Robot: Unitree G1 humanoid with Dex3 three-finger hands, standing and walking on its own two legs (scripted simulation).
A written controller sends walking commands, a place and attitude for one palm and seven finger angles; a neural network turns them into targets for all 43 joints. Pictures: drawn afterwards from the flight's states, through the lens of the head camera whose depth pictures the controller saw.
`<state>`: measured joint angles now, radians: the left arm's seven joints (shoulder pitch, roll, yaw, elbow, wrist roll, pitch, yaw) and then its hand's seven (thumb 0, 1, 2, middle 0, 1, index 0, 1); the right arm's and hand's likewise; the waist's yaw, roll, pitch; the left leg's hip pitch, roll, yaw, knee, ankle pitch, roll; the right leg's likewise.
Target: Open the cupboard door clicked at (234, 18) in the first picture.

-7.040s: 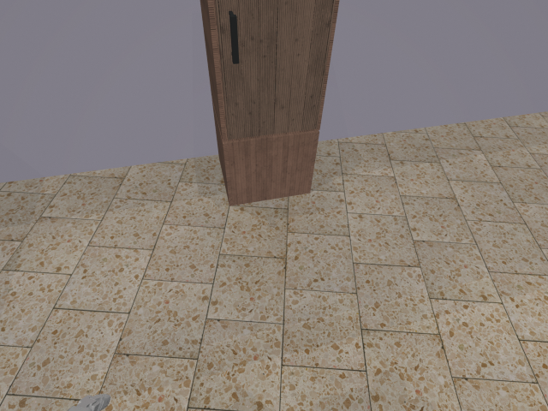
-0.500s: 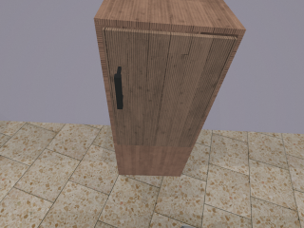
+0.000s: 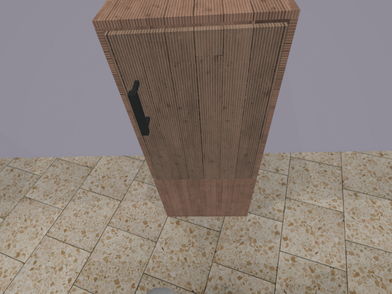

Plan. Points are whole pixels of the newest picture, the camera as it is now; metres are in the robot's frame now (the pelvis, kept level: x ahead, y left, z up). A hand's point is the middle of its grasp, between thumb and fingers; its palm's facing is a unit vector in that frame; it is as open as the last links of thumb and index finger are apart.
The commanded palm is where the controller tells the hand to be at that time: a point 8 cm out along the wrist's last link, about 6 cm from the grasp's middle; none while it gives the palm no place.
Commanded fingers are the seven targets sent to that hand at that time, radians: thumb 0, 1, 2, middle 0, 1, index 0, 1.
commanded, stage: come to a stop and stand still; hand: left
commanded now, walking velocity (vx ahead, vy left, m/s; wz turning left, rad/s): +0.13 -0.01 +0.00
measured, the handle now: (140, 109) +0.53 +0.19 +0.06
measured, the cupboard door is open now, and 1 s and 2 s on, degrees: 0 0 0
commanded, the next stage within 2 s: look again from close up in 0.40 s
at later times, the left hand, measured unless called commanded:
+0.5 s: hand out of the picture -0.04 +0.20 -0.17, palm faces -0.01 -0.99 -0.16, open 7.4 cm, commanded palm none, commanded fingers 0.00 0.90 0.90 -0.20 -0.30 -0.20 -0.30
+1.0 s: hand out of the picture +0.01 +0.18 -0.17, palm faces +0.01 -0.97 -0.23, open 7.3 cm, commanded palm none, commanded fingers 0.00 0.90 0.90 -0.20 -0.30 -0.20 -0.30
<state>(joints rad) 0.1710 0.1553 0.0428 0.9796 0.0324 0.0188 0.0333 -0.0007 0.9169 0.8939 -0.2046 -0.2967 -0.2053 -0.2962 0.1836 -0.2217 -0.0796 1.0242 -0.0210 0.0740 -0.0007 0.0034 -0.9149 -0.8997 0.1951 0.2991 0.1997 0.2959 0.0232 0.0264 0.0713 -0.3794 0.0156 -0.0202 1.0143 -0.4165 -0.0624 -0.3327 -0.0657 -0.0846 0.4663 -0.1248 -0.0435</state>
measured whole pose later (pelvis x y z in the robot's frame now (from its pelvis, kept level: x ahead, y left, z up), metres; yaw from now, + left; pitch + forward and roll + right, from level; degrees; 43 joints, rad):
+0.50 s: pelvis -0.03 +0.03 +0.00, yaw -1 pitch +1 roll +1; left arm 0.31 0.17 0.04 1.11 0.02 0.03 0.00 0.00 0.91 0.89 -0.20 -0.30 -0.20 -0.30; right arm 0.38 -0.09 -0.01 1.11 -0.03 -0.01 -0.03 0.00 -0.91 -0.90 0.20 0.30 0.21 0.30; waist -0.03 -0.04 0.01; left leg -0.13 0.02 0.04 0.35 -0.23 0.00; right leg -0.29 -0.03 -0.04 0.65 -0.38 0.03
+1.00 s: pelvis -0.01 +0.00 -0.01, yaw -1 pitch +0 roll +1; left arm 0.27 0.15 0.01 1.10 0.02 -0.03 0.03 0.01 0.93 0.89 -0.20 -0.30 -0.20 -0.30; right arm 0.30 -0.15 0.00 1.10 -0.02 -0.02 -0.03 0.02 -0.93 -0.90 0.20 0.30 0.20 0.30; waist 0.00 0.03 0.01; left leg -0.15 0.03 0.00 0.51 -0.35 -0.04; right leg -0.20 0.00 -0.04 0.56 -0.35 -0.03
